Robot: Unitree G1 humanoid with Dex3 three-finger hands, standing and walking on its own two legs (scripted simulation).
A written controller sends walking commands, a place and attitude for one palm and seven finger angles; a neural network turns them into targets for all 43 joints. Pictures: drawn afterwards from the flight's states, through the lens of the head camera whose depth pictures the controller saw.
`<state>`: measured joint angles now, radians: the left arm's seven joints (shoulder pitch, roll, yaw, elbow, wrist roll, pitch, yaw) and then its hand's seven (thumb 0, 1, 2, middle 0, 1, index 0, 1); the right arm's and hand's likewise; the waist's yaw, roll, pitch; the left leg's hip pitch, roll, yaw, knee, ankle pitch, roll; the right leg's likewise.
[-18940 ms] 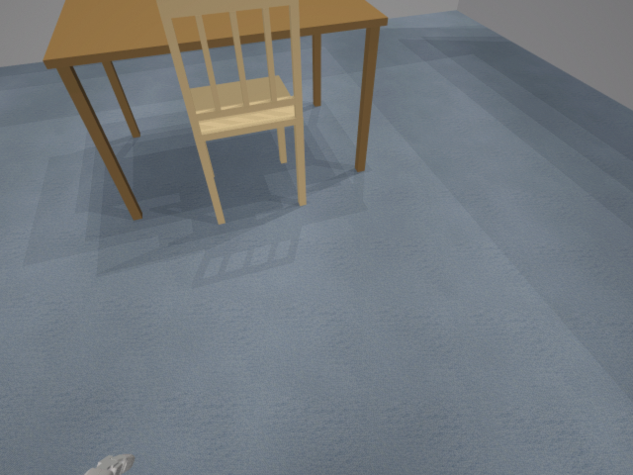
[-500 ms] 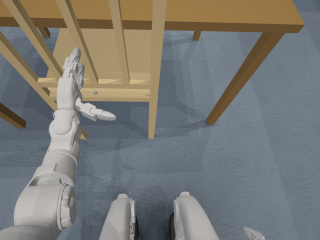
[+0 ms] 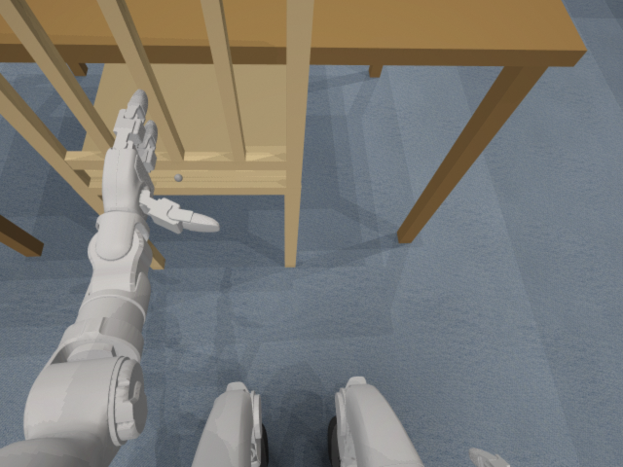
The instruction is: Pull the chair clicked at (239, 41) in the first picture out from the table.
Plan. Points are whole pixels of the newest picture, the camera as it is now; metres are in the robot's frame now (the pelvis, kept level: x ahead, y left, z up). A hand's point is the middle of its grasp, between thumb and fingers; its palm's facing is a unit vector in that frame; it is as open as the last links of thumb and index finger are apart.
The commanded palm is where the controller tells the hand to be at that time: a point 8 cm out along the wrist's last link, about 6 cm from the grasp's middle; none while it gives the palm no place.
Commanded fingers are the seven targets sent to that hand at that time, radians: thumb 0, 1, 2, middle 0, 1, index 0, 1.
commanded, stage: hook a spindle and tug to test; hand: left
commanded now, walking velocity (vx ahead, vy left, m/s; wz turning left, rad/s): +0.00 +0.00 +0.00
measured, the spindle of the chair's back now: (148, 85) +0.59 +0.19 +0.05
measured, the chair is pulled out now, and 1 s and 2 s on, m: -0.09 -0.09 -0.09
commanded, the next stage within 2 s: open the thumb and straighten the fingers in 1.54 s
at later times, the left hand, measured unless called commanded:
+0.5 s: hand (180, 173) +0.48 +0.14 +0.03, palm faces -0.02 -1.00 -0.02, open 14.0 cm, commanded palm +0.45 +0.19 +0.03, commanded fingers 0.00 0.00 0.52 -0.48 -1.40 -0.48 -1.40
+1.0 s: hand (178, 174) +0.47 +0.15 +0.03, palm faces -0.01 -1.00 -0.03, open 4.8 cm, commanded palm +0.44 +0.19 +0.03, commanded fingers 0.00 0.90 0.90 -0.50 -1.45 -0.50 -1.45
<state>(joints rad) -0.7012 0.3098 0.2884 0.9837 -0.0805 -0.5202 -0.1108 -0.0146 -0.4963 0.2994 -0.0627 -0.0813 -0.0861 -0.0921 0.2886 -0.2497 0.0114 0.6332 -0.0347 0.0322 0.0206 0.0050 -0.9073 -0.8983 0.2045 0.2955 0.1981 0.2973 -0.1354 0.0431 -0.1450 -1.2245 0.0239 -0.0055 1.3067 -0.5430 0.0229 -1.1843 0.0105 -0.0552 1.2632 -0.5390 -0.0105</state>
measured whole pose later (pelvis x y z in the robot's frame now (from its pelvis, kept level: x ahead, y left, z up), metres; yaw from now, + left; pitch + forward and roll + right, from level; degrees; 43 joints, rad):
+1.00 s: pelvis +0.01 +0.01 +0.00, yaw +0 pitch +26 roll -3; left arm -0.63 0.28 0.26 0.88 -0.09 -0.51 -0.10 0.01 0.77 0.84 -0.50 -1.45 -0.50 -1.44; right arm 0.29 -0.24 0.00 0.61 -0.03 0.06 0.03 0.00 -0.91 -0.90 0.20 0.30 0.20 0.30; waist -0.13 0.04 -0.16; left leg -1.20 0.02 0.01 1.29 -0.55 0.03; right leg -1.16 0.01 -0.04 1.25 -0.54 0.00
